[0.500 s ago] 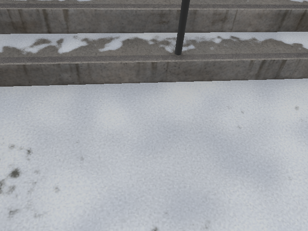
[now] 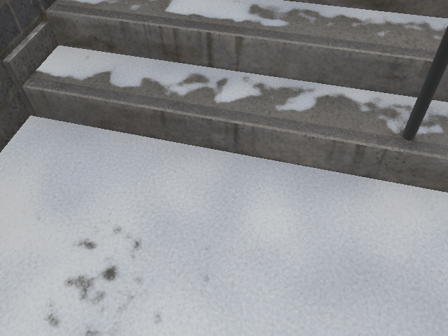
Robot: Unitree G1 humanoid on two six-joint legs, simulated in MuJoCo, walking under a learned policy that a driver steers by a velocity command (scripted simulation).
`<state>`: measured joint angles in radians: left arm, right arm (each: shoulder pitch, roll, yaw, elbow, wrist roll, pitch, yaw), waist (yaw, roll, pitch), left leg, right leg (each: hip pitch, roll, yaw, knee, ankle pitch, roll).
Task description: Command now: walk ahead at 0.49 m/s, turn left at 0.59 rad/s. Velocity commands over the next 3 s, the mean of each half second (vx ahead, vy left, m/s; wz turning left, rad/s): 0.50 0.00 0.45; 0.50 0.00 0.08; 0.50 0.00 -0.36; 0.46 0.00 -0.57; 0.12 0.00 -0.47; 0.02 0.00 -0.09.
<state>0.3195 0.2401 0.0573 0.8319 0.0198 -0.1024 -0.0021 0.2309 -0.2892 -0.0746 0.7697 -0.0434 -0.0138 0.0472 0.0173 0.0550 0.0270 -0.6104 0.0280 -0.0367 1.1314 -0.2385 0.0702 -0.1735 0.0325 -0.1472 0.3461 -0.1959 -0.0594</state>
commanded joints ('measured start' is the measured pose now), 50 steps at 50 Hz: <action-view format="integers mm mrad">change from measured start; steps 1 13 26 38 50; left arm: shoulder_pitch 17 171 -9 -349 -7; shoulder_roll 76 173 62 69 61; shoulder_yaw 11 20 -5 -12 1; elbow -35 61 -37 -143 49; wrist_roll -1 2 21 8 -10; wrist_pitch -24 32 77 59 8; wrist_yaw -4 26 -30 -34 -10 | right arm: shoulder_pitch -19 -189 101 267 146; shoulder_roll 0 -7 -62 -84 -11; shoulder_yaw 9 20 2 11 29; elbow -72 -139 56 172 148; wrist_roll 0 -9 39 21 -2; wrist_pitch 1 -13 -76 -78 -48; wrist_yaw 16 22 -35 -56 -25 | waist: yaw -23 -12 11 -70 -38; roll -117 -153 -22 5 -121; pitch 14 -12 4 91 -15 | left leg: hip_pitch -118 180 466 710 113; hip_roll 48 -94 137 180 43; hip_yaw -26 183 -124 -69 -3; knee -38 -543 -988 -950 2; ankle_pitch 105 -12 372 515 -18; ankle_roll -11 95 178 130 2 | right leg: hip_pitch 43 259 -434 -473 30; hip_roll -291 -310 -169 -94 -255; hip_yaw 170 -74 127 85 371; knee -207 113 698 259 -169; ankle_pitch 214 869 -1 135 191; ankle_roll -116 -57 56 -5 -151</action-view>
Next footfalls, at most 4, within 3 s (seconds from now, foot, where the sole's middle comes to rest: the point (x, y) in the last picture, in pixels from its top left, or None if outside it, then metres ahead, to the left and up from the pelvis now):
0.30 left None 0.31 0.13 -0.78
0.84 right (236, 280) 0.66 0.03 -0.78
1.38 left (169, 214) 0.90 0.27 -0.78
1.88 right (231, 189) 1.01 0.05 -0.78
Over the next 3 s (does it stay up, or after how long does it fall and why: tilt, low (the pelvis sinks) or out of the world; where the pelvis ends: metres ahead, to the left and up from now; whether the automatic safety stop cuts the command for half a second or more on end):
stays up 1.17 0.11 0.12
